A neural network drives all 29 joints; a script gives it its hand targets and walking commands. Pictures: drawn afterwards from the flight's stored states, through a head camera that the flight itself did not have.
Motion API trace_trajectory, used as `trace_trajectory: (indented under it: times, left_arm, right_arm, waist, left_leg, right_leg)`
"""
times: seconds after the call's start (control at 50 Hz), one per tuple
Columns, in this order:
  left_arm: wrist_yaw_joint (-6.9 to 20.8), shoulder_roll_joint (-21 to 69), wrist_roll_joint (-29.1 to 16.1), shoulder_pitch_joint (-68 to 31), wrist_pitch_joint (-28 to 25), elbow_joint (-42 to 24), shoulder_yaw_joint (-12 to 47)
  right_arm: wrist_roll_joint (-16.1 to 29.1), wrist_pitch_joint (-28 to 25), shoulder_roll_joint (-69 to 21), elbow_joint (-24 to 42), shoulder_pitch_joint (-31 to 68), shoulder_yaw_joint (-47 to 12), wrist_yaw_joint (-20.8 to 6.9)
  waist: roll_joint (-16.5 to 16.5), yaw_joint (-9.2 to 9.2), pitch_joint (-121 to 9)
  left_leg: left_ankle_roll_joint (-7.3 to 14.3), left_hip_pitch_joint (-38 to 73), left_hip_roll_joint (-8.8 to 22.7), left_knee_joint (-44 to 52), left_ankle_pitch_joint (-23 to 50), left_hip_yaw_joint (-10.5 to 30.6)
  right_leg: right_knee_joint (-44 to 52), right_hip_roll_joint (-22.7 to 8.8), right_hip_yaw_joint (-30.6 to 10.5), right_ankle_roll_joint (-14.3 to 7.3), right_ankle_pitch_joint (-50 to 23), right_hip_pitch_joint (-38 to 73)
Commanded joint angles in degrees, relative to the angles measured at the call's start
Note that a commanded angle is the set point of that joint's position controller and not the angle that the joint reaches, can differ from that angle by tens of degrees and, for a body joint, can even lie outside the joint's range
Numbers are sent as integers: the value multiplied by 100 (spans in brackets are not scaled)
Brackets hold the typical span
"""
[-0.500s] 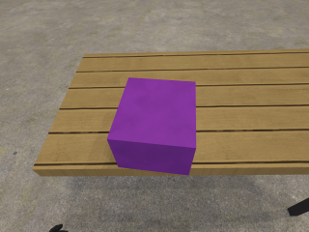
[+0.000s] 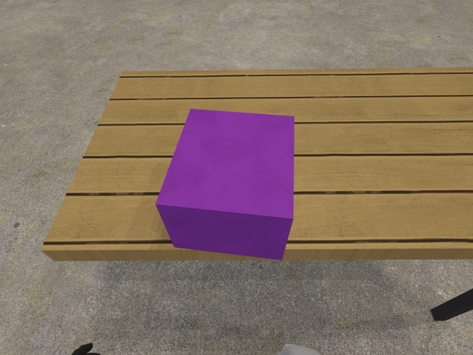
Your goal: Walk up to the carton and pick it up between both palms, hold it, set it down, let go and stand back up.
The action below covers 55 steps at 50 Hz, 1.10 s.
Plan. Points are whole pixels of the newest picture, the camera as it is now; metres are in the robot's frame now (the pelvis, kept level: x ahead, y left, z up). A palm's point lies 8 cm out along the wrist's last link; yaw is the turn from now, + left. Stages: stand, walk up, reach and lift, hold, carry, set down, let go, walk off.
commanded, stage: walk up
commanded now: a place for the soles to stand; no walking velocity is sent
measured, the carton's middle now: (234, 181) +0.41 +0.03 +0.05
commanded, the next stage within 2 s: reach and lift in 1.96 s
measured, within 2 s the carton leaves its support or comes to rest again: neither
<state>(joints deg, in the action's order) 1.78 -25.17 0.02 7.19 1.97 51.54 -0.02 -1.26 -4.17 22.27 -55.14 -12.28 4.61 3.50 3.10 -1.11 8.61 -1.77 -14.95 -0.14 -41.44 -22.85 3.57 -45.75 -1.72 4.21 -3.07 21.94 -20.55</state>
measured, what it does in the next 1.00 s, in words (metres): steps on the spot: left foot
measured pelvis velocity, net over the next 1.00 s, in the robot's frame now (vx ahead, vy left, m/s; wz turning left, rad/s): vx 0.02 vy -0.01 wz -0.01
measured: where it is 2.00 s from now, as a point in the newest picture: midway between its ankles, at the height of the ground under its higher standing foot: outside the picture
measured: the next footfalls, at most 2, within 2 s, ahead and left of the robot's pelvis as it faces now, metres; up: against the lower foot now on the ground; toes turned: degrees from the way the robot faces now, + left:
left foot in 0.30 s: +0.05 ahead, +0.17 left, +0.00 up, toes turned -1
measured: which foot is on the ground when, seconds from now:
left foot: down 0.00-0.02, up 0.04-0.28, down 0.30-1.00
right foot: down 0.00-1.00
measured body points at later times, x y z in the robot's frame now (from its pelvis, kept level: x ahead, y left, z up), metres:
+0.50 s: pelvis +0.01 +0.00 +0.00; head +0.05 +0.01 +0.45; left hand +0.11 +0.31 -0.12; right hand +0.07 -0.34 -0.10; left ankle +0.02 +0.15 -0.71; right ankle +0.03 -0.10 -0.71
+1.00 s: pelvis +0.02 -0.01 +0.00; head +0.05 -0.01 +0.45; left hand +0.13 +0.31 -0.11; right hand +0.11 -0.34 -0.11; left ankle +0.02 +0.15 -0.70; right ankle +0.04 -0.10 -0.71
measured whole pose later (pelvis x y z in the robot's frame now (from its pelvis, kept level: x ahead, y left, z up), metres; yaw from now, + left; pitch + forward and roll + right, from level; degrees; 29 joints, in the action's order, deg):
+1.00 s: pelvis +0.02 -0.01 +0.00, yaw +0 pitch -5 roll +2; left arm 1.8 -24.1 0.0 7.0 0.6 52.7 0.0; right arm -1.2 -3.1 22.2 -55.1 -10.7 4.6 3.2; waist 1.7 -1.1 8.1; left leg -1.6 -15.4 -0.1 -45.2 -28.8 3.4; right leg -43.4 -1.3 4.3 -3.1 22.6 -16.4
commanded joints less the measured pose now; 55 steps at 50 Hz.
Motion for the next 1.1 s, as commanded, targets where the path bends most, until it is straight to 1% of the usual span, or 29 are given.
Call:
trace_trajectory:
  times: [0.0,0.04,0.1,0.14,0.2,0.26,0.28,0.3,0.32,0.36,0.42,0.46,0.48,0.5,0.52,0.54,0.6,0.68,0.72,0.74,0.76,0.8,0.82,0.86,0.88,0.92,0.98,1.02,1.08]
  left_arm:
    - [0,-1705,255,461,-253,-218,-720]
    - [-10,-1775,274,39,-234,-267,-711]
    - [0,-1271,231,-258,-226,-326,-605]
    - [48,-1468,231,-228,-184,-390,-655]
    - [14,-1382,224,0,-167,-444,-624]
    - [15,-1111,125,-345,-92,-502,-540]
    - [30,-825,83,-221,-60,-597,-451]
    - [0,-612,69,-200,-64,-664,-409]
    - [-60,-875,106,-351,17,-713,-471]
    - [-54,-1058,140,-479,-41,-520,-507]
    - [14,-907,103,-226,-123,-325,-512]
    - [18,-931,136,271,-199,-157,-571]
    - [6,-1055,226,417,-231,-48,-611]
    - [-48,-1291,279,422,-298,-103,-613]
    - [-54,-1506,197,279,-332,-171,-601]
    - [-42,-1538,207,29,-346,-182,-613]
    - [-62,-1508,240,-322,-323,-136,-585]
    - [-10,-1297,197,-448,-219,-136,-521]
    - [-6,-1112,120,-495,-182,-192,-463]
    - [-7,-1038,81,-285,-202,-301,-455]
    - [-12,-847,51,-261,-172,-372,-418]
    - [-74,-844,85,-600,-87,-378,-431]
    - [-50,-882,89,-440,-112,-229,-488]
    - [-30,-912,111,-128,-242,-43,-468]
    - [-55,-1177,174,129,-312,1,-555]
    - [-50,-1373,145,-146,-336,-95,-513]
    - [-59,-1351,161,-639,-276,-220,-493]
    - [-64,-1145,142,-745,-244,-183,-419]
    - [-63,-945,59,-383,-173,-345,-439]
  right_arm:
    - [190,106,1037,576,360,5,34]
    - [143,162,1459,417,53,179,74]
    - [140,89,1380,272,-244,215,-4]
    - [150,53,1406,254,-290,198,-34]
    - [87,25,1325,238,-402,206,-13]
    - [74,-124,1252,-31,-1145,187,36]
    - [-60,-187,1572,14,-1214,268,79]
    - [-136,-224,1874,199,-835,289,92]
    - [-73,-220,2119,338,-658,301,75]
    - [-21,-175,1976,408,-344,314,85]
    - [11,-140,1810,456,-65,261,61]
    - [79,-64,1700,611,432,194,21]
    - [88,2,1466,595,515,146,16]
    - [183,44,1132,676,588,12,4]
    - [232,98,1063,606,430,10,18]
    - [158,155,1285,492,356,74,28]
    - [143,91,1402,337,56,174,-46]
    - [121,53,1286,90,-231,173,-76]
    - [106,-70,1264,9,-652,173,-39]
    - [3,-129,1564,116,-686,236,7]
    - [-13,-170,1717,202,-455,185,37]
    - [55,-146,1957,319,-125,225,31]
    - [41,-133,1867,351,200,199,36]
    - [88,-25,1731,396,564,141,4]
    - [159,21,1364,470,562,20,-25]
    - [185,125,1176,403,378,-10,-3]
    - [186,105,1260,211,-19,109,-33]
    - [131,26,1283,2,-456,127,-54]
    - [38,-91,1832,206,-233,163,-4]
  waist:
    - [765,-370,-817]
    - [323,-211,-309]
    - [413,-101,-353]
    - [756,-189,-214]
    - [552,-154,-354]
    - [406,345,-1086]
    - [-411,376,-1247]
    - [-1308,148,-1102]
    - [-1347,339,-908]
    - [-852,155,-646]
    - [-1576,111,-971]
    - [-1196,-194,-1068]
    - [-865,-313,-1011]
    - [141,-374,-1093]
    - [421,-322,-957]
    - [230,-244,-695]
    - [405,-137,-316]
    - [512,59,-181]
    - [451,258,-765]
    - [-279,209,-1195]
    - [-709,52,-1168]
    - [-1160,169,-807]
    - [-1057,34,-725]
    - [-989,-183,-1055]
    - [-320,-264,-1101]
    - [482,-182,-879]
    - [403,144,-260]
    - [415,353,-693]
    - [-731,86,-1063]
  left_leg:
    - [377,-1731,-387,-1242,-833,-352]
    - [431,-1474,-197,-1898,-1583,-161]
    - [345,-1097,64,-1722,-843,-175]
    - [289,-883,213,-1271,-750,-511]
    - [225,-878,62,-573,-524,-704]
    - [373,501,19,1551,889,-706]
    - [592,965,572,1865,927,646]
    - [1093,1096,1680,1840,1771,2662]
    - [1704,734,2089,1843,2299,3078]
    - [1822,585,1891,1540,2717,2724]
    - [1486,646,1546,1212,3550,1954]
    - [1250,-278,1244,754,2913,1543]
    - [958,-780,922,374,2087,1095]
    - [481,-1320,269,-416,1360,463]
    - [312,-1480,-338,-908,-668,-273]
    - [329,-1358,-163,-1219,-1392,-70]
    - [332,-971,58,-1210,-1028,-181]
    - [297,-97,43,85,11,-714]
    - [407,346,88,1357,1004,-518]
    - [596,760,584,1253,2213,518]
    - [999,607,1278,1359,2543,1796]
    - [1883,159,1923,1548,2812,2715]
    - [1882,170,1848,1296,2966,2457]
    - [1015,-254,962,617,3049,1035]
    - [558,-717,451,-59,2926,361]
    - [344,-719,-234,-889,-835,-426]
    - [478,-326,40,-671,-714,-390]
    - [425,346,137,932,1115,-504]
    - [1202,470,1259,1041,3086,1577]
  right_leg:
    - [3134,-1660,-2830,-397,-52,1518]
    - [3341,-1994,-3062,-876,740,707]
    - [2960,-1450,-2173,-1033,222,576]
    - [2933,-1355,-1804,-983,557,334]
    - [2309,-1305,-1692,-1055,-1229,867]
    - [841,-905,-955,-645,-2252,747]
    - [-253,-611,-672,-300,-1978,186]
    - [-559,-78,-520,67,-89,-760]
    - [-712,37,-940,128,1422,-1071]
    - [-943,-117,-975,128,1277,-864]
    - [74,-99,-692,152,725,-294]
    - [1017,-11,-453,73,-288,864]
    - [1558,-146,-744,84,-563,1523]
    - [2393,-1030,-1960,-181,-754,1818]
    - [2994,-1881,-2788,-511,-215,1507]
    - [3044,-2031,-2953,-869,92,1204]
    - [2879,-1726,-2290,-1023,206,569]
    - [2283,-1194,-1429,-666,-456,86]
    - [1239,-1000,-936,-417,-1637,556]
    - [442,-787,-711,-200,-2030,390]
    - [-18,-235,-506,79,-1324,5]
    - [-407,7,-757,95,1350,-232]
    - [-1,-61,-800,120,1139,-58]
    - [1358,-291,-787,-71,-1260,873]
    - [1881,-744,-1321,-236,-1845,1461]
    - [2457,-1794,-2152,-1070,-1754,876]
    - [2444,-1747,-2052,-1075,-941,31]
    - [1642,-1202,-1195,-512,-1922,347]
    - [250,-185,-595,86,-1169,22]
